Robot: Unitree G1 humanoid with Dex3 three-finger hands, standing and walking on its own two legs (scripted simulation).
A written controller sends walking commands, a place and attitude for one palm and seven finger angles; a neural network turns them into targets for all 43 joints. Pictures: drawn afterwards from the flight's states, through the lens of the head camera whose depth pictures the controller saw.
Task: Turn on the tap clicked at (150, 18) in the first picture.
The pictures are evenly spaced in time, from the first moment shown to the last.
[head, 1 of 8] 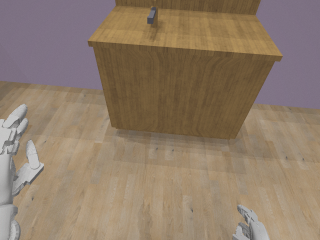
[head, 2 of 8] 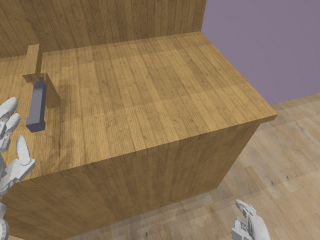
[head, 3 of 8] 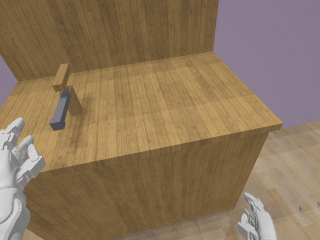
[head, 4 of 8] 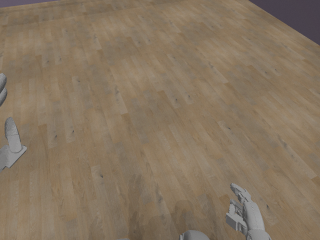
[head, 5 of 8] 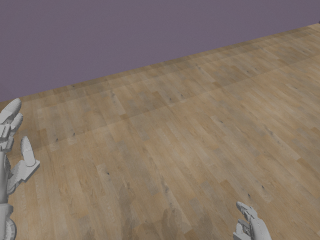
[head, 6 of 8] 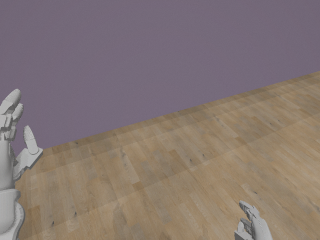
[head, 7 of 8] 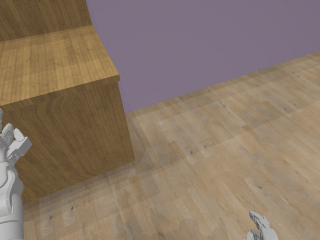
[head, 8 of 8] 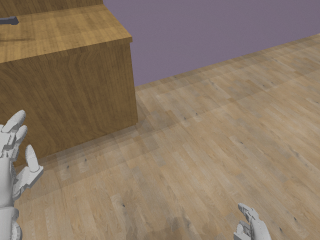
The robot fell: no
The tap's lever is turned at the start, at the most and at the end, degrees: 0 73 73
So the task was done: yes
